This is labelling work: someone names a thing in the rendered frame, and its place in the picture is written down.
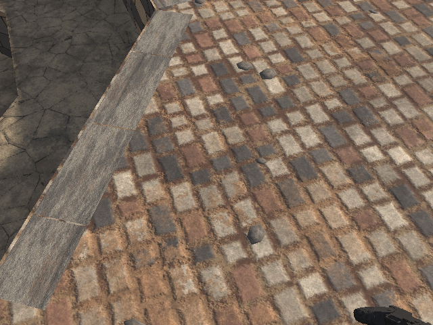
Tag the right robot hand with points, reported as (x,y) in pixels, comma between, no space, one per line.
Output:
(391,315)

